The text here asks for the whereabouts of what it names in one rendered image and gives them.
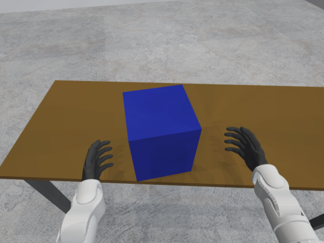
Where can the table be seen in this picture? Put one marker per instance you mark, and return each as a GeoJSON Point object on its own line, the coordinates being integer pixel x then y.
{"type": "Point", "coordinates": [288, 122]}

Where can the left robot forearm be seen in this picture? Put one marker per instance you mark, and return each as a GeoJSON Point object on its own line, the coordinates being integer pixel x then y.
{"type": "Point", "coordinates": [80, 223]}

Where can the carton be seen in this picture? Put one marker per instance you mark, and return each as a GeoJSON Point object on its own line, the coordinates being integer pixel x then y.
{"type": "Point", "coordinates": [163, 131]}

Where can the right robot hand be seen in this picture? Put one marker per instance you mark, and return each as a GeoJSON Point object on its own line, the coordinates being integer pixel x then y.
{"type": "Point", "coordinates": [250, 148]}

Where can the left robot hand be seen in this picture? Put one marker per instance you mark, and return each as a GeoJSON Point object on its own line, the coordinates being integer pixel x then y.
{"type": "Point", "coordinates": [92, 168]}

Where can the right robot forearm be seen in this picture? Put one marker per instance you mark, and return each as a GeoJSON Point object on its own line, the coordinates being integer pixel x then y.
{"type": "Point", "coordinates": [283, 211]}

